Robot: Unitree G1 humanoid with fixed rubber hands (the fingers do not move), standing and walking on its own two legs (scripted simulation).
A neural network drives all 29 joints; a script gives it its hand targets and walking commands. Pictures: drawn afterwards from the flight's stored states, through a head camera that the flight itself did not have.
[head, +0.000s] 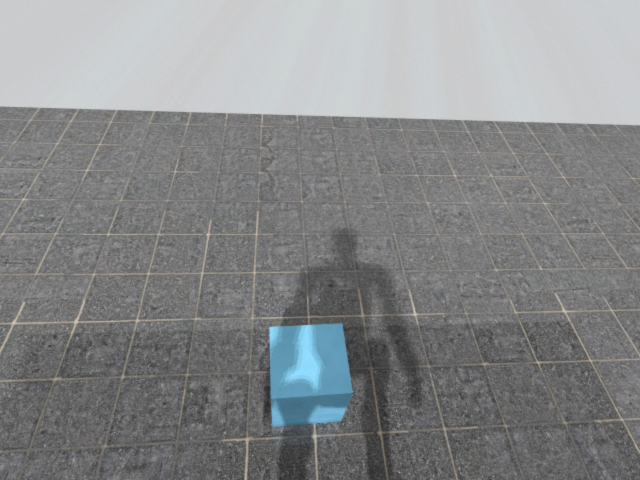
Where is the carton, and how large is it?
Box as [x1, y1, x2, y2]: [269, 323, 352, 426]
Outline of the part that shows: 341,323 269,327 272,426 341,420 352,393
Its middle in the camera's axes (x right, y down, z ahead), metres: -0.03 +0.39 +1.14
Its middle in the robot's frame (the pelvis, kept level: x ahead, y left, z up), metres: +0.50 +0.00 -0.66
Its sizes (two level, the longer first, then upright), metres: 0.210 0.200 0.250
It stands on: the floor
